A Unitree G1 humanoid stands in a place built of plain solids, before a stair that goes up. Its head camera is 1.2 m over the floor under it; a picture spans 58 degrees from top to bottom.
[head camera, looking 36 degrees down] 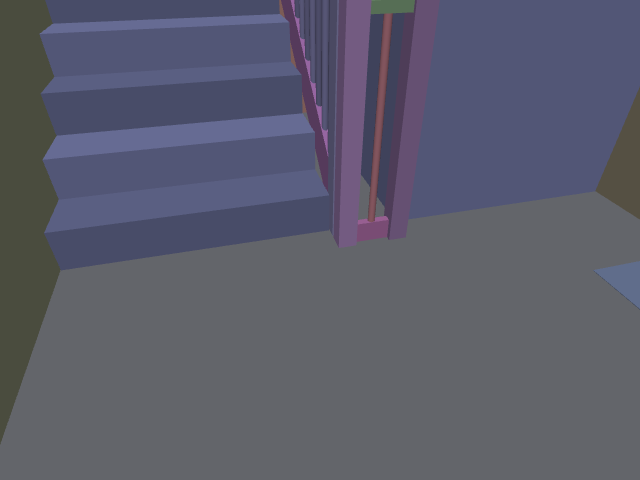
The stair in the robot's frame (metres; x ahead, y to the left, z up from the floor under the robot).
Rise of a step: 0.20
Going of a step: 0.27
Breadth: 1.20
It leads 15 degrees to the left of straight ahead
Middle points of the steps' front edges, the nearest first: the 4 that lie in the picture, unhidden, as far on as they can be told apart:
1.58 0.53 0.20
1.84 0.60 0.39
2.11 0.67 0.59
2.37 0.74 0.79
